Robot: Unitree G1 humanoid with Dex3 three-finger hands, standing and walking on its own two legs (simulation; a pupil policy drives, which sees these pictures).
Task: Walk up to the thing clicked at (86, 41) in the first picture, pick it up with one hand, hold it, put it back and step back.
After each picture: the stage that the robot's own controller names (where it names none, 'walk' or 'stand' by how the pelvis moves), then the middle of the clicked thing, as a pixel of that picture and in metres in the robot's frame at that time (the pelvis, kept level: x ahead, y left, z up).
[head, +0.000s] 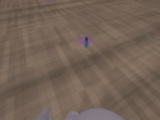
stand; (86, 42) +1.58 +0.16 -0.65
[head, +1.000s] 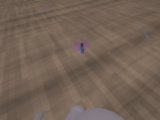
walk; (82, 48) +1.42 +0.31 -0.65
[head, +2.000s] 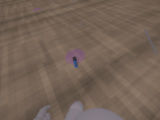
walk; (75, 62) +0.95 +0.36 -0.65
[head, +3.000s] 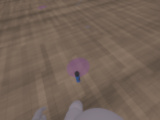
walk; (77, 77) +0.63 +0.25 -0.64
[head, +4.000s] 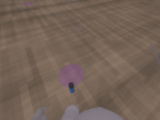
stand; (71, 88) +0.44 +0.22 -0.63
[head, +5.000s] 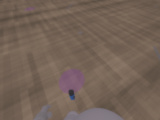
stand; (71, 95) +0.37 +0.22 -0.65
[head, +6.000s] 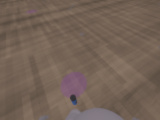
stand; (73, 100) +0.31 +0.21 -0.65
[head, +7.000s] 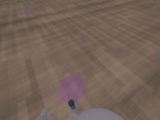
stand; (72, 105) +0.27 +0.21 -0.66
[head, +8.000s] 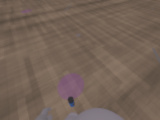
stand; (71, 102) +0.30 +0.21 -0.66
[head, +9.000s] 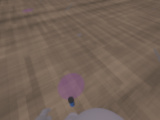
stand; (71, 102) +0.29 +0.21 -0.66
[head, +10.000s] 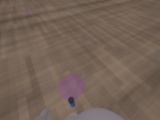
stand; (71, 102) +0.29 +0.21 -0.66
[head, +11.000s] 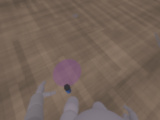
go down; (67, 89) +0.31 +0.22 -0.58
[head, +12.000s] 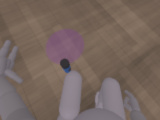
go down; (66, 66) +0.37 +0.25 -0.27
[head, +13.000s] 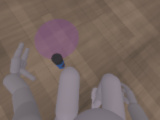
close in; (59, 62) +0.37 +0.27 -0.22
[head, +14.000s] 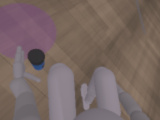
close in; (38, 61) +0.34 +0.29 -0.14
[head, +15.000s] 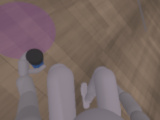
close; (37, 61) +0.34 +0.30 -0.15
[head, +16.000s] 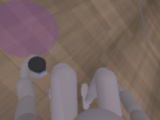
lift; (39, 67) +0.29 +0.29 -0.15
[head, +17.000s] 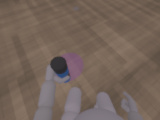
lift; (62, 72) +0.31 +0.19 +0.04
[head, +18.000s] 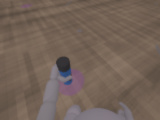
hold; (65, 73) +0.31 +0.18 +0.05
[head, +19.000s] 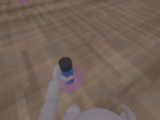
hold; (67, 72) +0.32 +0.17 +0.03
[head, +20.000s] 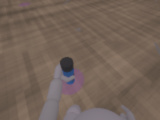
hold; (68, 72) +0.32 +0.16 +0.04
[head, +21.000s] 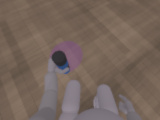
crouch; (62, 64) +0.36 +0.21 -0.04
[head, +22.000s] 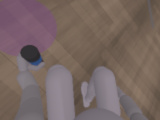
lower; (35, 59) +0.35 +0.30 -0.16
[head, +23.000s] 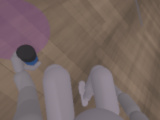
lower; (31, 59) +0.35 +0.31 -0.15
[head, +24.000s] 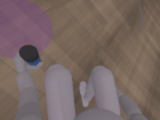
lower; (33, 59) +0.35 +0.31 -0.15
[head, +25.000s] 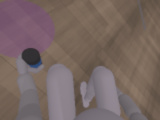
lower; (34, 62) +0.33 +0.30 -0.15
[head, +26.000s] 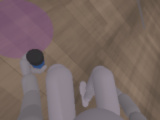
loosen; (37, 62) +0.34 +0.28 -0.15
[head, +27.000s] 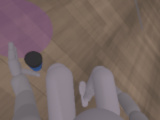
withdraw; (35, 63) +0.33 +0.29 -0.15
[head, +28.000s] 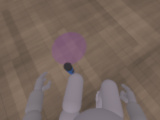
walk; (69, 69) +0.37 +0.24 -0.34
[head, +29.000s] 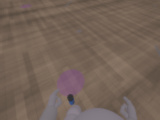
stand; (71, 100) +0.30 +0.20 -0.59
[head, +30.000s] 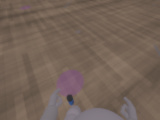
stand; (70, 100) +0.30 +0.21 -0.60
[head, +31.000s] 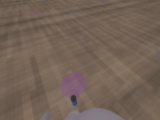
stand; (74, 100) +0.34 +0.20 -0.65
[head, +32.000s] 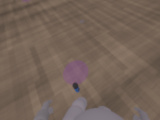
walk; (76, 87) +0.37 +0.22 -0.63
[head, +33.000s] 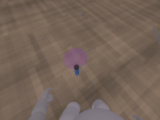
walk; (76, 70) +0.61 +0.19 -0.63
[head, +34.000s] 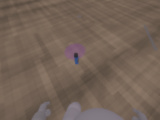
stand; (76, 58) +0.91 +0.27 -0.63
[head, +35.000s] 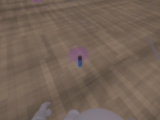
stand; (80, 61) +0.95 +0.20 -0.65
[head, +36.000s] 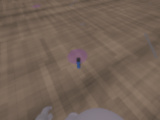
stand; (78, 63) +0.95 +0.23 -0.66
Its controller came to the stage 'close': yes
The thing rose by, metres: 0.68
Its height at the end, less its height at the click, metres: +0.00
